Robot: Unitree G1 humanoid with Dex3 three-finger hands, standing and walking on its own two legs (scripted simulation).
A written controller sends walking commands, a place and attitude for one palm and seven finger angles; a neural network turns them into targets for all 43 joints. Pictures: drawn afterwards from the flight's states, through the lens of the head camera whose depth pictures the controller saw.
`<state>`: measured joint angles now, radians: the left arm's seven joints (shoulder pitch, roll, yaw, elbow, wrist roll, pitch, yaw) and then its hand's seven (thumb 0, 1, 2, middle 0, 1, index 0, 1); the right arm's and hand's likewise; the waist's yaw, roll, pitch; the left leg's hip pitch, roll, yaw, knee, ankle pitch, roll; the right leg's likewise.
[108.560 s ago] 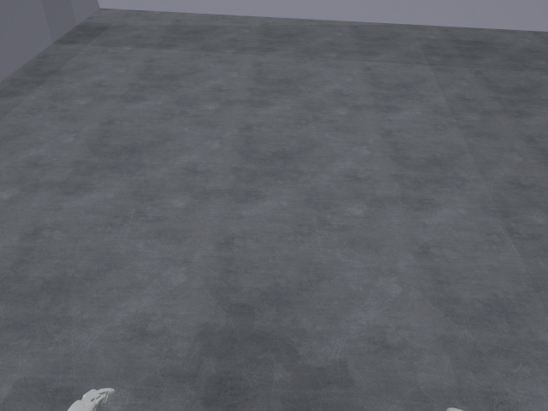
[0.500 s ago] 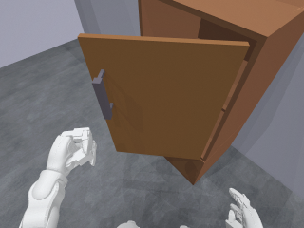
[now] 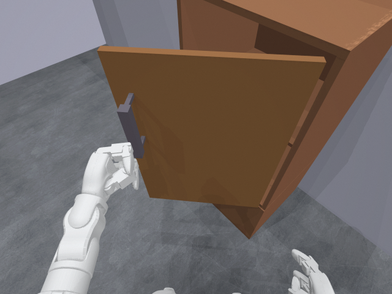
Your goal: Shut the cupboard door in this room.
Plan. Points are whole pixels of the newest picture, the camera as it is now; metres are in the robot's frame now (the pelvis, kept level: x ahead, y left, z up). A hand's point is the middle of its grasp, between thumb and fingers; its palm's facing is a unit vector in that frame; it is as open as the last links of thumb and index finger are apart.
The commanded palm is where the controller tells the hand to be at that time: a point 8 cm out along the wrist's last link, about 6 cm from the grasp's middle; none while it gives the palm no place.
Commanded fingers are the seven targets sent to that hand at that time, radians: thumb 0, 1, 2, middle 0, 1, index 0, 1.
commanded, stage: bring the fist close to the handle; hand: left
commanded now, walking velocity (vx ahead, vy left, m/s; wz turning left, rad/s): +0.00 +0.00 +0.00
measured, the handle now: (134, 127) +0.45 +0.16 +0.08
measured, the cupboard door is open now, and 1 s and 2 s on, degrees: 42 40 27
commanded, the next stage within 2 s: push the door shut along its arc in 0.50 s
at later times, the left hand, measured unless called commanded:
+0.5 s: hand (133, 174) +0.33 +0.14 +0.07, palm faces -0.07 -1.00 +0.00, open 3.1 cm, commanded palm +0.31 +0.19 +0.08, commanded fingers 0.00 0.90 0.90 -1.30 -1.50 -1.30 -1.50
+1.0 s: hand (140, 149) +0.39 +0.14 +0.08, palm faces -0.18 -0.98 -0.02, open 3.1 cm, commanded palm +0.37 +0.18 +0.08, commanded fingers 0.00 0.90 0.90 -1.30 -1.50 -1.30 -1.50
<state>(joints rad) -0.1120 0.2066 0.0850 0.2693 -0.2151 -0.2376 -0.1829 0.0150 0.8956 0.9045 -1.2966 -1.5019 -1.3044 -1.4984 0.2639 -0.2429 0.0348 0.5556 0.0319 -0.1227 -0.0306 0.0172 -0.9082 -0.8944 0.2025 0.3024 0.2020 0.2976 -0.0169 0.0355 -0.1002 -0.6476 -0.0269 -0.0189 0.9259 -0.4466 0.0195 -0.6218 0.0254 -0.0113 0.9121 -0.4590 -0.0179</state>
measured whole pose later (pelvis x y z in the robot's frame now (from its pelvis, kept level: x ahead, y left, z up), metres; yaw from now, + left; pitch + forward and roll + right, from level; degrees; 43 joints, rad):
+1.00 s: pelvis -0.01 +0.00 +0.00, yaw +0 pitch +11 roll -1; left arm -0.50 0.27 0.13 0.71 -0.22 -0.29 -0.29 0.01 0.90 0.90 -1.32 -1.50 -1.30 -1.50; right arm 0.29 -0.27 0.03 0.61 0.04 -0.07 -0.04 0.02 -0.91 -0.89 0.20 0.30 0.20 0.30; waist -0.05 0.03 -0.09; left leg -0.72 -0.02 -0.02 0.95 -0.43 0.02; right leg -0.69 0.03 -0.02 0.93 -0.44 -0.02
